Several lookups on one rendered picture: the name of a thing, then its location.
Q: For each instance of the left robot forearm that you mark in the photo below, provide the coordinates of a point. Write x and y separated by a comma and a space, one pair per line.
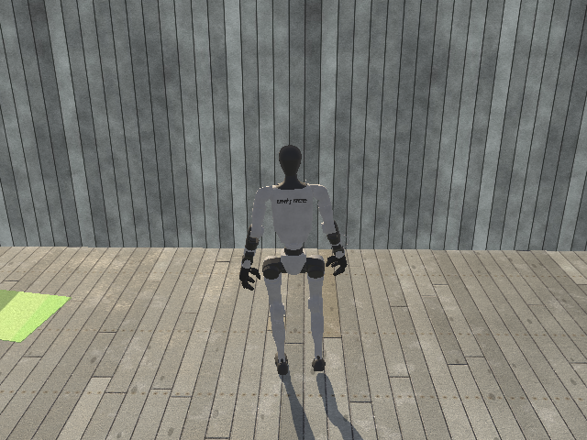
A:
249, 250

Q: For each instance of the left robot thigh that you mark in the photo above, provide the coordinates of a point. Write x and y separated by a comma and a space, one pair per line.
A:
271, 269

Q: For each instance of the robot left hand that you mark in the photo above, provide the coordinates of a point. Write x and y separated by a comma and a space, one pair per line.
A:
244, 277

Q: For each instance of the robot right hand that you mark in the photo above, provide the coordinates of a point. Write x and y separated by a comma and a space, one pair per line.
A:
337, 261

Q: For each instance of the left robot upper arm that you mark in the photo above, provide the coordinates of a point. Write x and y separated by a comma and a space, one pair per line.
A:
258, 212

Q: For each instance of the right robot upper arm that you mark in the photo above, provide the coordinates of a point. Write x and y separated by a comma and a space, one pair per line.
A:
325, 208

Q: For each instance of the robot torso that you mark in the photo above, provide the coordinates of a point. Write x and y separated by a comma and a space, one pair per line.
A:
292, 213

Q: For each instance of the right robot forearm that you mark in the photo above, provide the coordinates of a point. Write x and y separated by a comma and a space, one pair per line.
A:
335, 243

